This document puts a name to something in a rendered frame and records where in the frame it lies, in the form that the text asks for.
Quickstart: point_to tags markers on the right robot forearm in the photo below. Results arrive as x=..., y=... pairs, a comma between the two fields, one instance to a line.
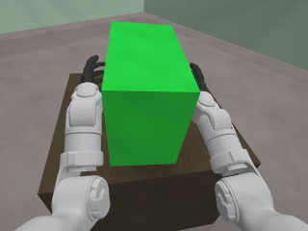
x=228, y=157

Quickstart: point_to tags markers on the right robot hand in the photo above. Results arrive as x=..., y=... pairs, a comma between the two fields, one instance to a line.
x=198, y=76

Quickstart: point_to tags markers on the left robot forearm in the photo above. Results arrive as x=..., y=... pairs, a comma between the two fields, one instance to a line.
x=83, y=130

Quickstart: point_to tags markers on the left robot hand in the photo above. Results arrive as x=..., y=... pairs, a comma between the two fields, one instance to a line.
x=89, y=73

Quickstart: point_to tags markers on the left robot upper arm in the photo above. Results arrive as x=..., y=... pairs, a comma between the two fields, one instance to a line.
x=78, y=203

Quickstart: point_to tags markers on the carton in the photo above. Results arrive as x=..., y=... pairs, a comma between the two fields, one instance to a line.
x=148, y=93

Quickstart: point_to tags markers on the pedestal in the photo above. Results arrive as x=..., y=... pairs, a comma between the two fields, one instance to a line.
x=167, y=197

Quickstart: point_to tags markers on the right robot upper arm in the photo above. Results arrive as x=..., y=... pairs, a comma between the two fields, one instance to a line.
x=245, y=200

